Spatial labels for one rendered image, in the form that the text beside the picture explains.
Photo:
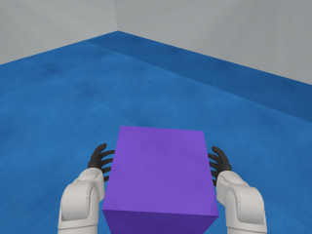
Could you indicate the robot left hand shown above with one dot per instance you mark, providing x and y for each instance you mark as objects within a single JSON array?
[{"x": 96, "y": 161}]

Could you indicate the robot right hand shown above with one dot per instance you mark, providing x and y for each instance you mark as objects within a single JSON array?
[{"x": 221, "y": 165}]

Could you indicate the robot right forearm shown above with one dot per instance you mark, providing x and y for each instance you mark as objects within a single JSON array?
[{"x": 244, "y": 206}]

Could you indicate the robot left forearm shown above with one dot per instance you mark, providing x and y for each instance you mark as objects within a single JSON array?
[{"x": 79, "y": 203}]

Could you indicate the carton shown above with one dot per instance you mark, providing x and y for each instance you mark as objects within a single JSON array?
[{"x": 160, "y": 182}]

